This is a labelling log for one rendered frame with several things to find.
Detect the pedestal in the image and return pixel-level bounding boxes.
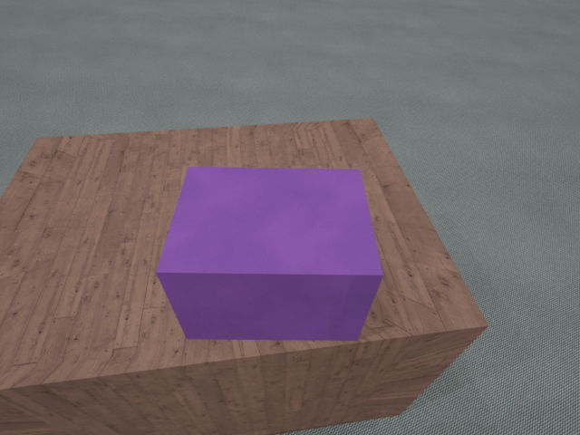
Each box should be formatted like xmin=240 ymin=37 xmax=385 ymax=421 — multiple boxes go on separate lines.
xmin=0 ymin=118 xmax=488 ymax=435

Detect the carton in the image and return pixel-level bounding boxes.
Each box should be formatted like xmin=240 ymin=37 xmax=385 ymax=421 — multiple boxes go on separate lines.
xmin=156 ymin=167 xmax=383 ymax=341

